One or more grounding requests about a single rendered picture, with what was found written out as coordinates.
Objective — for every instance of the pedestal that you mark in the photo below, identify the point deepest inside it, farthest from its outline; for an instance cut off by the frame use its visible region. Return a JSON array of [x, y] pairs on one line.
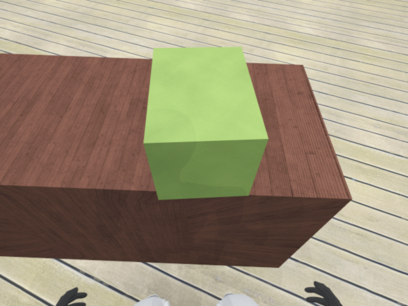
[[75, 181]]

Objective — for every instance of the robot right hand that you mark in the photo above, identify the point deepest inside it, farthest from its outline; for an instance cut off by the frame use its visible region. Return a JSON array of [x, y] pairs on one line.
[[329, 299]]

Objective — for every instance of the robot left hand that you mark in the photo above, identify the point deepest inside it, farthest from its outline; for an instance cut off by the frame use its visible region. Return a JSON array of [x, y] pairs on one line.
[[70, 296]]

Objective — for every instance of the carton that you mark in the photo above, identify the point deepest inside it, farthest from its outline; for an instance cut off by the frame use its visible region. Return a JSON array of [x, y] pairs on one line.
[[204, 132]]

